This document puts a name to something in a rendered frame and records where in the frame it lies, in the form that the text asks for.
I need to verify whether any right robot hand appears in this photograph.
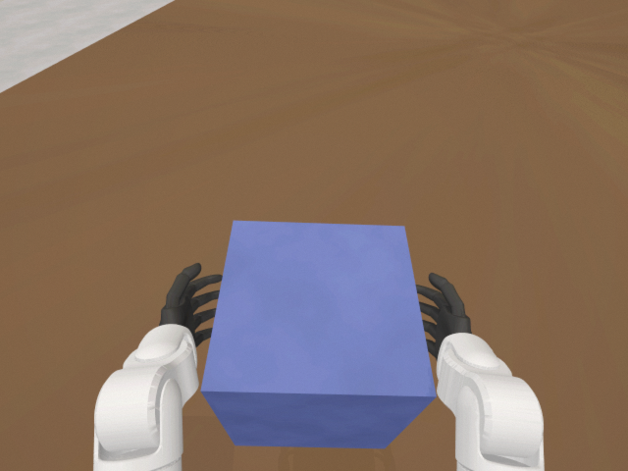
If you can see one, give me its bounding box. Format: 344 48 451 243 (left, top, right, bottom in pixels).
416 273 472 361

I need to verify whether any left robot forearm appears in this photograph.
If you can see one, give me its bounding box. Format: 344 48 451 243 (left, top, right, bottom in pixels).
93 324 199 471

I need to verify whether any right robot forearm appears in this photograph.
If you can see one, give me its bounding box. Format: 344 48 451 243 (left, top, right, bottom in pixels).
437 333 545 471

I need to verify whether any left robot hand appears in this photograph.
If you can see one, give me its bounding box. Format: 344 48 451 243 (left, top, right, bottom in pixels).
159 263 223 347

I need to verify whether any carton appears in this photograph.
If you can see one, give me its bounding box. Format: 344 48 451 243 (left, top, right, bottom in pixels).
201 221 437 448

